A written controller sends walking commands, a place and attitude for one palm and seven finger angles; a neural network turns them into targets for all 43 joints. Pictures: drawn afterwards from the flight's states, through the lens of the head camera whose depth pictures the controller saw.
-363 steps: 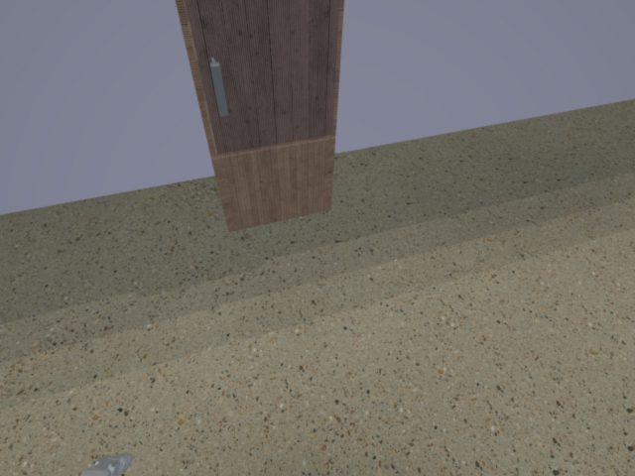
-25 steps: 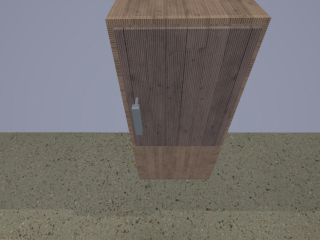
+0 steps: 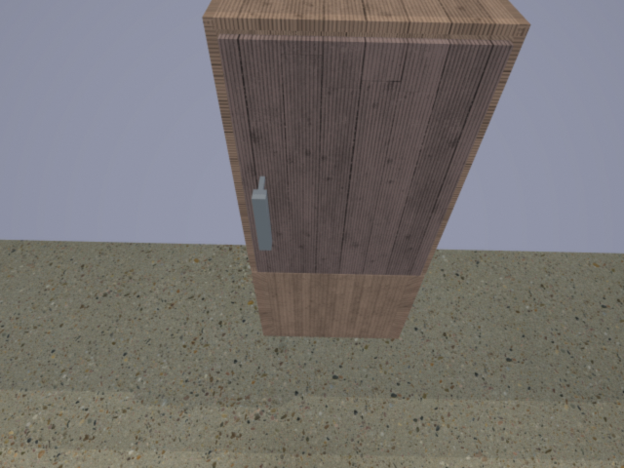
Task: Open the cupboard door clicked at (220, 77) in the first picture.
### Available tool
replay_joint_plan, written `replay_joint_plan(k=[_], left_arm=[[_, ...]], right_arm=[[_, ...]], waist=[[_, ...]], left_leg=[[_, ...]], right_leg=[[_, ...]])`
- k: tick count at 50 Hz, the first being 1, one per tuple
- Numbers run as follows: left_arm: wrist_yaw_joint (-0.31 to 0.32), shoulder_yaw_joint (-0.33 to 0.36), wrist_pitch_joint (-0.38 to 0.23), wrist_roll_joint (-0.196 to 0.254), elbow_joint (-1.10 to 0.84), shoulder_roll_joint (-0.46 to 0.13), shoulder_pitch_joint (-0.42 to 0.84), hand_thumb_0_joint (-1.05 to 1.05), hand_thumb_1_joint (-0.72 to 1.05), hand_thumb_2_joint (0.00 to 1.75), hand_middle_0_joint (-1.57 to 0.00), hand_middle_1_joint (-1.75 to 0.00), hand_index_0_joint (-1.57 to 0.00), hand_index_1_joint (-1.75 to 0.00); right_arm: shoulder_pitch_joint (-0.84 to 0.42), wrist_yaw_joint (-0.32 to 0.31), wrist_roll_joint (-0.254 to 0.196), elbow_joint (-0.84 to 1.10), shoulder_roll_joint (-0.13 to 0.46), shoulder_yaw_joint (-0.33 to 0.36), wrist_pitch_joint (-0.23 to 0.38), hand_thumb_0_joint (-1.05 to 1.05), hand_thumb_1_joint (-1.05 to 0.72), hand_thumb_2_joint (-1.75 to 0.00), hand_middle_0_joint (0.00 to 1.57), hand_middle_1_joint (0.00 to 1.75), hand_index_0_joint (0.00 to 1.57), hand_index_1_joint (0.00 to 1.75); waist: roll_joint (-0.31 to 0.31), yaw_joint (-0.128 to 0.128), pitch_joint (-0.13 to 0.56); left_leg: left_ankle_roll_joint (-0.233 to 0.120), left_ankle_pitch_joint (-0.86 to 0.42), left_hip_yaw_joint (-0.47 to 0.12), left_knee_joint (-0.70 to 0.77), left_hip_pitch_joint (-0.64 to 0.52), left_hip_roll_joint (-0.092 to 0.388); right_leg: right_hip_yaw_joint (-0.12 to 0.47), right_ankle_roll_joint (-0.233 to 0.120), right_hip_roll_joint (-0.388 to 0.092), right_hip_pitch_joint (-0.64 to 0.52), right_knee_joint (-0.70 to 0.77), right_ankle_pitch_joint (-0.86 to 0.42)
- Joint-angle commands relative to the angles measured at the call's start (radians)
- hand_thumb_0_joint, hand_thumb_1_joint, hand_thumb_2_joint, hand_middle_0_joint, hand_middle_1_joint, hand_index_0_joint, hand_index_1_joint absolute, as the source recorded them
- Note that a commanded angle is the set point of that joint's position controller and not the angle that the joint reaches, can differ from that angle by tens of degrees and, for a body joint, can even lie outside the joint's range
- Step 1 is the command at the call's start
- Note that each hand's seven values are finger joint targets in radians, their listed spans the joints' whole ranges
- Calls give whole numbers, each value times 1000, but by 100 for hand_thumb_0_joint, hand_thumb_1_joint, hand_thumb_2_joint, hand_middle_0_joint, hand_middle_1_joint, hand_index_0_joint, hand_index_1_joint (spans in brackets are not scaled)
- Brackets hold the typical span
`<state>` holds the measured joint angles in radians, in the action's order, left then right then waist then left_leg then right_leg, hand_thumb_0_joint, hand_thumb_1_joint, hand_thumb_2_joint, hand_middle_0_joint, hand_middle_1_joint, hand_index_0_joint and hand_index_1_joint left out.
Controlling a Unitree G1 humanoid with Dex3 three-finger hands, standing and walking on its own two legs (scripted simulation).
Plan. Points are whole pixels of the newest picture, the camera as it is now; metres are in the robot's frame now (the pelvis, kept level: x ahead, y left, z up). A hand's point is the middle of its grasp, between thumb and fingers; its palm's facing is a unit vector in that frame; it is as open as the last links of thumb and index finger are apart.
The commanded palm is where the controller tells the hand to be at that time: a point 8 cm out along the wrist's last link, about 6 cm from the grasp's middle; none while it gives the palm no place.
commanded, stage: look again from close up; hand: left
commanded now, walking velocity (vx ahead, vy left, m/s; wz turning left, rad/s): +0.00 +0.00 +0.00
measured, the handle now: (263, 213) +0.60 +0.13 -0.09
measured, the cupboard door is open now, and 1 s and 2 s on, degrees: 0 0 0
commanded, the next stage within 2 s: shuffle to correct the standing spot in 0.48 s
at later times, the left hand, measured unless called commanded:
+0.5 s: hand out of the picture +0.02 +0.20 -0.18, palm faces +0.02 -0.98 -0.20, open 7.3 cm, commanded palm none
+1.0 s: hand out of the picture +0.05 +0.15 -0.18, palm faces +0.04 -0.98 -0.20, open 7.3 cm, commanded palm none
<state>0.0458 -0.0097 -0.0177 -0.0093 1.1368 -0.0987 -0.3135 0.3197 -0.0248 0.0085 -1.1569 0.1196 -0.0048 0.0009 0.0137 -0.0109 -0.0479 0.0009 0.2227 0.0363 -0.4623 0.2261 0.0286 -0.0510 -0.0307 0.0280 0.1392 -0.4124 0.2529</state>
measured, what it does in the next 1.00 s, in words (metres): shifts its weight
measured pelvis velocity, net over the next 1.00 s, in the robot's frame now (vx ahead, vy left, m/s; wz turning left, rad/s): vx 0.04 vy -0.03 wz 0.01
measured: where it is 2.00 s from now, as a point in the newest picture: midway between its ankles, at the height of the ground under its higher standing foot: outside the picture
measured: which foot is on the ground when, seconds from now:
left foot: down 0.00-0.92, up 0.94-1.00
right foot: down 0.00-1.00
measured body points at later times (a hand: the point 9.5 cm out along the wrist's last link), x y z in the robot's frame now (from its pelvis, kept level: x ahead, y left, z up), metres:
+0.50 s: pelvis +0.02 +0.03 +0.00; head +0.02 +0.03 +0.45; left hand +0.02 +0.25 -0.16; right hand +0.03 -0.20 -0.16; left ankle +0.02 +0.12 -0.74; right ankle -0.02 -0.10 -0.74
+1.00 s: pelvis +0.04 -0.03 -0.01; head +0.06 -0.03 +0.44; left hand +0.04 +0.20 -0.17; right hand +0.03 -0.26 -0.17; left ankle +0.01 +0.10 -0.71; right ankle +0.02 -0.10 -0.74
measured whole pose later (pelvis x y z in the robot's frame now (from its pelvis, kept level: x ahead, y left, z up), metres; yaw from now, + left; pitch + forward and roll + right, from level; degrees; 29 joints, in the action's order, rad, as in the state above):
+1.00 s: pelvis +0.04 -0.03 -0.01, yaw +1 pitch +1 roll +0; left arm 0.01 0.04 0.01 -0.03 1.03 -0.16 -0.31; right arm 0.31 -0.04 0.03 -1.10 0.16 0.03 -0.02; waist 0.01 -0.01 -0.02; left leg -0.03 0.51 0.05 -0.88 0.38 0.04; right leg -0.13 -0.08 0.02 0.24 -0.57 0.35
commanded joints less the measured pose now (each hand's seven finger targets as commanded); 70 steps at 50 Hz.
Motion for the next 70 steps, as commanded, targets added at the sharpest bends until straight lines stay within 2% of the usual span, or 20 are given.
replay_joint_plan(k=[1,2,6,11,30,36,40,44,46,47,48,51,56,59,61,63,64,65,67,70], left_arm=[[13,20,-42,-7,-73,-157,-33,0,90,90,-20,-30,-20,-30],[11,23,-45,-6,-81,-147,-30,0,90,90,-20,-30,-20,-30],[4,16,-25,-5,-76,-112,-59,0,90,90,-20,-30,-20,-30],[-1,17,-16,-6,-79,-120,-57,0,90,90,-20,-30,-20,-30],[-8,20,-2,-7,-71,-151,-52,0,90,90,-20,-30,-20,-30],[-27,31,26,-24,-90,-133,-42,0,90,90,-20,-30,-20,-30],[-41,46,38,-26,-130,-127,-4,0,90,90,-20,-30,-20,-30],[-54,59,32,-25,-110,-110,-112,0,90,90,-20,-30,-20,-30],[-40,79,25,-32,-96,-217,-183,0,90,90,-20,-30,-20,-30],[-30,77,27,-23,-101,-224,-201,0,90,90,-20,-30,-20,-30],[-25,73,22,-25,-108,-199,-159,0,90,90,-20,-30,-20,-30],[-18,60,10,-24,-128,-149,-90,0,90,90,-20,-30,-20,-30],[-14,57,5,-31,-122,-160,-122,0,90,90,-20,-30,-20,-30],[-13,52,3,-22,-111,-144,-138,0,90,90,-20,-30,-20,-30],[-11,45,-5,-6,-105,-140,-125,0,90,90,-20,-30,-20,-30],[-1,38,-8,6,-105,-90,-154,0,90,90,-20,-30,-20,-30],[9,34,-1,0,-113,-71,-146,0,90,90,-20,-30,-20,-30],[10,33,7,-2,-99,-83,-138,0,90,90,-20,-30,-20,-30],[2,32,18,-7,-95,-97,-102,0,90,90,-20,-30,-20,-30],[3,40,12,-16,-78,-115,-143,0,90,90,-20,-30,-20,-30]], right_arm=[[64,11,7,89,62,17,20,0,-90,-90,20,30,20,30],[87,12,12,95,66,13,27,0,-90,-90,20,30,20,30],[51,1,6,121,88,11,35,0,-90,-90,20,30,20,30],[40,-1,5,122,116,11,37,0,-90,-90,20,30,20,30],[-3,-8,4,83,135,9,41,0,-90,-90,20,30,20,30],[40,-25,14,82,197,42,23,0,-90,-90,20,30,20,30],[71,-35,23,95,213,61,21,0,-90,-90,20,30,20,30],[-22,-32,22,123,206,65,19,0,-90,-90,20,30,20,30],[-43,-24,10,159,105,44,18,0,-90,-90,20,30,20,30],[-94,-21,14,178,103,43,9,0,-90,-90,20,30,20,30],[-86,-18,18,170,110,51,4,0,-90,-90,20,30,20,30],[-52,-5,20,140,84,51,2,0,-90,-90,20,30,20,30],[-69,-7,14,162,58,43,4,0,-90,-90,20,30,20,30],[-54,-16,10,151,35,24,17,0,-90,-90,20,30,20,30],[18,-24,5,118,49,20,28,0,-90,-90,20,30,20,30],[49,-38,0,116,141,31,37,0,-90,-90,20,30,20,30],[33,-40,-7,121,142,32,25,0,-90,-90,20,30,20,30],[-33,-44,-7,120,131,24,22,0,-90,-90,20,30,20,30],[-92,-42,-4,144,112,22,22,0,-90,-90,20,30,20,30],[-96,-35,-3,159,121,33,21,0,-90,-90,20,30,20,30]], waist=[[3,-37,30],[86,-36,45],[33,-2,-14],[-42,9,-69],[-1,17,6],[87,-7,-40],[122,-27,-16],[40,48,40],[-307,72,18],[-259,96,8],[-226,69,-36],[-75,21,-47],[-109,26,20],[-51,24,53],[-3,-9,121],[127,-2,183],[154,11,140],[254,28,87],[192,37,-28],[10,42,43]], left_leg=[[-2,19,-40,-65,-2,32],[-13,-59,-58,-43,-19,39],[-40,-60,-104,24,54,67],[-49,-41,-113,71,71,67],[-56,-147,-94,76,-21,77],[-132,7,-257,164,-55,208],[-217,-111,-332,162,-76,308],[-120,-33,-142,13,134,207],[-27,308,89,-302,386,-16],[-32,407,52,-477,371,-8],[-39,368,16,-590,385,9],[-26,244,29,-652,366,30],[-14,215,90,-409,282,22],[-10,122,84,-188,166,7],[-25,-142,61,13,-33,15],[-154,-732,-156,-37,-250,243],[-211,-815,-170,-18,-186,304],[-225,-797,-197,31,-146,293],[-193,-667,-150,74,-17,246],[-104,-484,-80,1,-33,149]], right_leg=[[167,-59,-190,127,92,-15],[130,-54,-157,120,39,-41],[100,-30,-106,104,-2,7],[88,-13,-106,115,-3,13],[72,2,-119,62,-11,-74],[-6,6,-51,227,-160,128],[18,-3,-61,327,-361,271],[6,0,-50,24,-67,34],[327,-86,-300,-105,142,63],[378,-169,-384,-27,199,65],[352,-190,-354,42,213,84],[179,-203,-271,49,146,-187],[104,-205,-239,-28,85,-498],[98,-164,-219,-69,2,-681],[62,-78,-179,-53,-102,-729],[24,38,-109,122,-181,-354],[16,69,-87,130,-186,16],[29,68,-81,147,-189,163],[40,37,-98,116,-146,157],[84,12,-138,46,-27,-252]])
